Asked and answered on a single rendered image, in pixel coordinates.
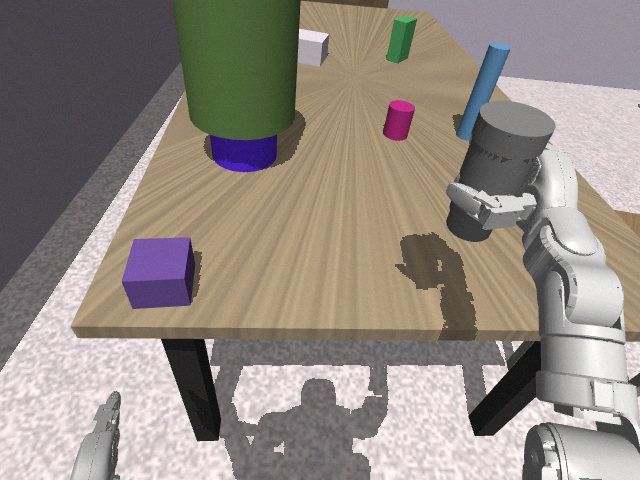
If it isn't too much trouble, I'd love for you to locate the right robot arm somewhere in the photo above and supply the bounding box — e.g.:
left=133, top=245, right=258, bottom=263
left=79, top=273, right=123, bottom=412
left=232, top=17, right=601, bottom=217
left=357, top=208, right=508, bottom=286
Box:
left=522, top=207, right=640, bottom=480

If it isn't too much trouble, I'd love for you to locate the potted plant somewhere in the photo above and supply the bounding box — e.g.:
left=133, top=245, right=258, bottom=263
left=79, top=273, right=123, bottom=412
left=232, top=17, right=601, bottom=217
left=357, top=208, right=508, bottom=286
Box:
left=172, top=0, right=301, bottom=172

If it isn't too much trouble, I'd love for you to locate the right robot hand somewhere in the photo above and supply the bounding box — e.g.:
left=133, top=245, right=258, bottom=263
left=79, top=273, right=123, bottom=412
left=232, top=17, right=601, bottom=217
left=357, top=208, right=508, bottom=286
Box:
left=446, top=136, right=578, bottom=232

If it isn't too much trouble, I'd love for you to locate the chair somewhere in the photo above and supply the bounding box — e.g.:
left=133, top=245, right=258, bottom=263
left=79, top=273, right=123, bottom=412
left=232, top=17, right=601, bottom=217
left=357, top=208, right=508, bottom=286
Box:
left=506, top=210, right=640, bottom=397

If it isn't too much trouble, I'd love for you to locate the table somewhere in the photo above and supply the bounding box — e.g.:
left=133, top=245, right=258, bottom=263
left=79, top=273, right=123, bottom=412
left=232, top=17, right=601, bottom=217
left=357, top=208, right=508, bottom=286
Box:
left=70, top=1, right=640, bottom=441

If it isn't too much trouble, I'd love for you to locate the left robot hand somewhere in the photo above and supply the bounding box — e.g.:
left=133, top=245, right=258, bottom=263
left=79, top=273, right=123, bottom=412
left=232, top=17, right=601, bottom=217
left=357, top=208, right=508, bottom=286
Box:
left=70, top=391, right=121, bottom=480

